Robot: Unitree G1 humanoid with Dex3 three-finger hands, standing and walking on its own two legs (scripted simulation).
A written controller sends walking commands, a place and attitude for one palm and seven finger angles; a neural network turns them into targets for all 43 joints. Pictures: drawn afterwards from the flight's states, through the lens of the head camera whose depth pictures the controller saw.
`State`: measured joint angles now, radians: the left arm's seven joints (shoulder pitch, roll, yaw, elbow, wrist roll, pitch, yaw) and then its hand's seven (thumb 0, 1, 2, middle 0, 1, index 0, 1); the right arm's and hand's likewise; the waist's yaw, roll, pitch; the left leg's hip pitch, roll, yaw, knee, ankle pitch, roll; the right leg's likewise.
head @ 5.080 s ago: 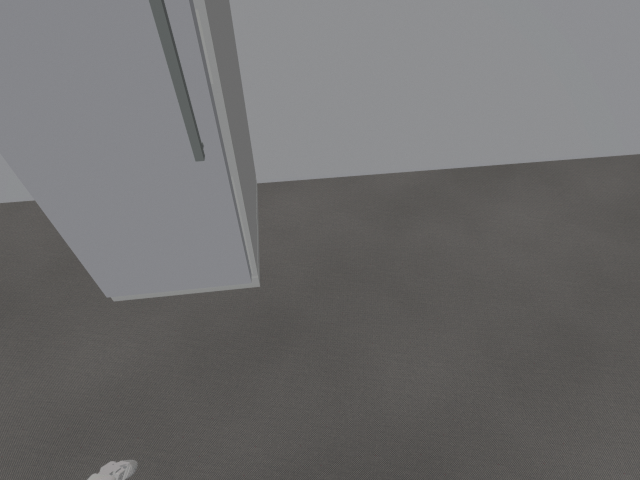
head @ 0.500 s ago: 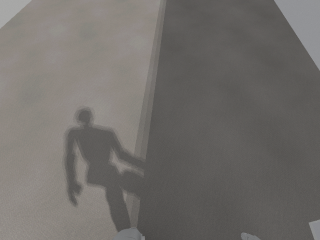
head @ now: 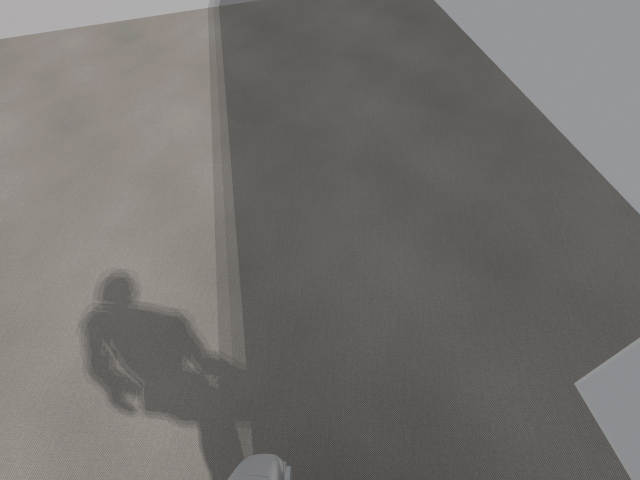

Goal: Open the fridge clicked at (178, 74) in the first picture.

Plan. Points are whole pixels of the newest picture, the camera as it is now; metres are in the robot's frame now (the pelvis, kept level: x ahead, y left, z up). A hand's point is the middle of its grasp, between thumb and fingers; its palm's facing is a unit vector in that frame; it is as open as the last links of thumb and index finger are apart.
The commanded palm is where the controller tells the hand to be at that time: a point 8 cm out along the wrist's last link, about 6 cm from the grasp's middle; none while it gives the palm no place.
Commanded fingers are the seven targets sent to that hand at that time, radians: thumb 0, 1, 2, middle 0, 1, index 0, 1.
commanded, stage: turn to face it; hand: right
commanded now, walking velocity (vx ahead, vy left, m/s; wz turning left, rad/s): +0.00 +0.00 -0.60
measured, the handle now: out of the picture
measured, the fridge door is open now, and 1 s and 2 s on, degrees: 0 0 0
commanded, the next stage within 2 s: take the last steps up to it in 1.96 s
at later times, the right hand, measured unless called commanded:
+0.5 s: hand out of the picture +0.02 -0.15 -0.13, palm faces +0.32 +0.90 -0.28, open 7.4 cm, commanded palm none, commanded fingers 0.00 -0.90 -0.90 0.20 0.30 0.20 0.30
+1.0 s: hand out of the picture -0.12 -0.19 -0.16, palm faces +0.62 +0.74 -0.26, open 7.4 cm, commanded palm none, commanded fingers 0.00 -0.90 -0.90 0.20 0.30 0.20 0.30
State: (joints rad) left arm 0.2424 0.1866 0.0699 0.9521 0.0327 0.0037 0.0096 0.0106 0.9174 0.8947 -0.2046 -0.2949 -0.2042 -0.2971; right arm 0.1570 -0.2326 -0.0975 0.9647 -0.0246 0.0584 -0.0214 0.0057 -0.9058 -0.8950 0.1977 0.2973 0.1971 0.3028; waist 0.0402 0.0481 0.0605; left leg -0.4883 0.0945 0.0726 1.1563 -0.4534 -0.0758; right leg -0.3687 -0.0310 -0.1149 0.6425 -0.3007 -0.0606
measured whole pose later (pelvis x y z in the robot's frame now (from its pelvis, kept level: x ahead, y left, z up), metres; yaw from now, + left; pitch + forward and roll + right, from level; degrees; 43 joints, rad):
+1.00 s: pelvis -0.03 +0.03 +0.01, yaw -37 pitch +1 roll +1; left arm 0.13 0.22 0.05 0.89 0.02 0.02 -0.01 0.01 0.90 0.89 -0.21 -0.30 -0.21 -0.30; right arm 0.21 -0.28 -0.08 0.92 -0.02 0.06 -0.01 0.01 -0.90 -0.90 0.20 0.30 0.20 0.30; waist -0.01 0.04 0.09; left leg -0.49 0.12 0.05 1.12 -0.43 -0.10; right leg -0.26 0.01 -0.03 0.52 -0.27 -0.04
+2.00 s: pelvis -0.04 +0.04 +0.02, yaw -67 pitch -1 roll +1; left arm 0.14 0.18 0.03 0.94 0.02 0.02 0.00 0.00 0.90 0.89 -0.21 -0.30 -0.21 -0.30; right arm 0.23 -0.25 -0.06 0.96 -0.02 0.06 -0.02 0.01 -0.90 -0.90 0.20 0.30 0.20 0.30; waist -0.02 0.03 0.06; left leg -0.43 0.10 0.04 1.01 -0.41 -0.09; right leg -0.21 0.01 -0.04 0.44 -0.22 -0.06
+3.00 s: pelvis +0.00 -0.15 +0.01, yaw -72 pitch -1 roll -2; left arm 0.30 0.14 0.05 1.08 0.03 -0.06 0.02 -0.01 0.93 0.89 -0.21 -0.30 -0.20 -0.30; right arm 0.19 -0.19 -0.07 1.01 -0.03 -0.01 0.00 0.01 -0.92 -0.90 0.19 0.30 0.19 0.30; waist 0.01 0.03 0.02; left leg -0.50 0.11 0.09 0.80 -0.24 -0.02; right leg -0.05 -0.02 -0.19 0.36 -0.29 -0.01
